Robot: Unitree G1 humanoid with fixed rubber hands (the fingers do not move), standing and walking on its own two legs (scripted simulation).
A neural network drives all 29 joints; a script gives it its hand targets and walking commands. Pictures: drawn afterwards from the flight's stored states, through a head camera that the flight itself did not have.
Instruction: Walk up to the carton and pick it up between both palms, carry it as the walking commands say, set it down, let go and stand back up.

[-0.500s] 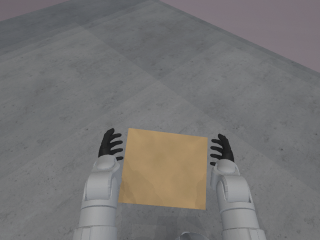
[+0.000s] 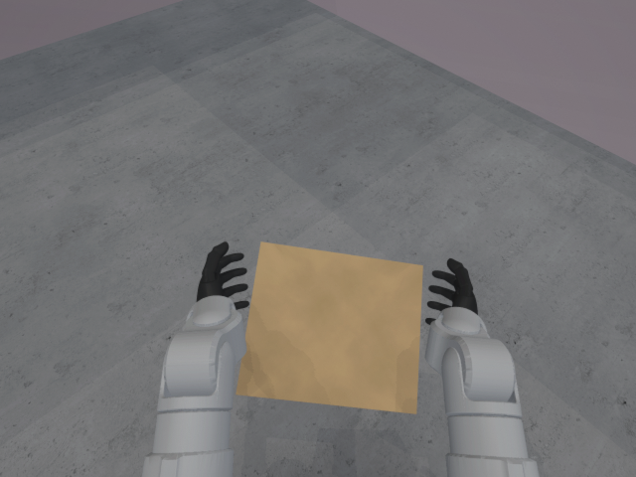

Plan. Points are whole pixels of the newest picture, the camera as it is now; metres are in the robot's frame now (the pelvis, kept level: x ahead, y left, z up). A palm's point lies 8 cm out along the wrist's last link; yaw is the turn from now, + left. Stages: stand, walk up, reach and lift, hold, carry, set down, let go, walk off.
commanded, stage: carry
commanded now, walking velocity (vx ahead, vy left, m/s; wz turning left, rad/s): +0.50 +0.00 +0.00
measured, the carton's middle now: (327, 327) +0.34 -0.02 -0.08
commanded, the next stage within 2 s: none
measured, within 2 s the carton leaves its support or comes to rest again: neither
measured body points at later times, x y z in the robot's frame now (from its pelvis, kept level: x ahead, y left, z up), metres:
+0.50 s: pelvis +0.39 +0.00 +0.03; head +0.45 -0.02 +0.48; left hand +0.74 +0.10 +0.11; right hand +0.70 -0.19 +0.09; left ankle +0.27 +0.10 -0.69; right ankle +0.56 -0.10 -0.66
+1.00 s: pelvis +0.56 -0.05 +0.04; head +0.59 -0.07 +0.49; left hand +0.90 +0.09 +0.14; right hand +0.89 -0.21 +0.12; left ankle +0.56 +0.07 -0.69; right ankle +0.62 -0.09 -0.69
